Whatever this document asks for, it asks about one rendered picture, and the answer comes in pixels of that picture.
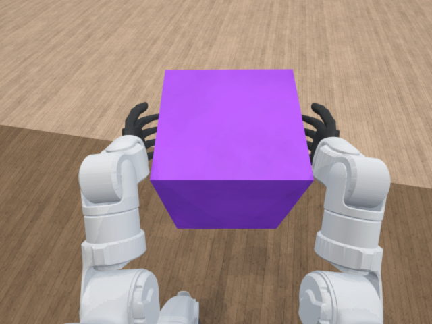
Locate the robot left forearm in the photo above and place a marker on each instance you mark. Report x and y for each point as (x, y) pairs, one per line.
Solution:
(109, 192)

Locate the left robot shin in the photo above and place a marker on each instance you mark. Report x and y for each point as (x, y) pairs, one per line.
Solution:
(183, 293)

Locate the left robot thigh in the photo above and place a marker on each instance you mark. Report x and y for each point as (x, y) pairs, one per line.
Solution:
(179, 310)

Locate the carton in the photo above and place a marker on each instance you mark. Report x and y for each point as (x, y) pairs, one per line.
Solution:
(230, 149)

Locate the robot right forearm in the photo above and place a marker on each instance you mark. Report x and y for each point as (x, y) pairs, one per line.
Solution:
(357, 188)

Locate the right robot upper arm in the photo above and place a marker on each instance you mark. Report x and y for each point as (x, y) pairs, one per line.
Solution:
(328, 297)

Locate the left robot upper arm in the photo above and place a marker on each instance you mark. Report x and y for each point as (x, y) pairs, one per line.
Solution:
(127, 296)

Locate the right robot hand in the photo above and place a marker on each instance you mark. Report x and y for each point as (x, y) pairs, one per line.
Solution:
(324, 130)

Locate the left robot hand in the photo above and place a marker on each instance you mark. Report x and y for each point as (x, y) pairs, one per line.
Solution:
(133, 126)

